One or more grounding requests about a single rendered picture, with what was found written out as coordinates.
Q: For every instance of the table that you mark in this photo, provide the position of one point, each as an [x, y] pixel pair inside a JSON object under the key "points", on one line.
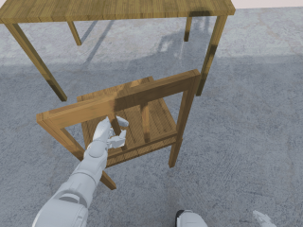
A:
{"points": [[14, 12]]}

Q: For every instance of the robot left upper arm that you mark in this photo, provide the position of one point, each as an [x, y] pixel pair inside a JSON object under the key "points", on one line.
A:
{"points": [[59, 213]]}

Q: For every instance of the robot left forearm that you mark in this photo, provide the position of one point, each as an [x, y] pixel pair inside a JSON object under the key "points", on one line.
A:
{"points": [[85, 178]]}

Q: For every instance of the right robot foot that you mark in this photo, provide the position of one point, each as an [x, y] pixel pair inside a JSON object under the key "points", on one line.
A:
{"points": [[178, 214]]}

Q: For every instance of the right robot thigh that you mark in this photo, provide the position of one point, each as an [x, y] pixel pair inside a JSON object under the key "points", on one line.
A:
{"points": [[189, 219]]}

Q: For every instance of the left robot hand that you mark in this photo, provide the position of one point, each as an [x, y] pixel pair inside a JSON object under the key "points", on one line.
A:
{"points": [[104, 131]]}

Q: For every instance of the chair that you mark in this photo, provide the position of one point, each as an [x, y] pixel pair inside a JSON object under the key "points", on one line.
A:
{"points": [[140, 102]]}

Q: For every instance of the right robot hand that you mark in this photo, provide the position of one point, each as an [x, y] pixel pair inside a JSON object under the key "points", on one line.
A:
{"points": [[263, 220]]}

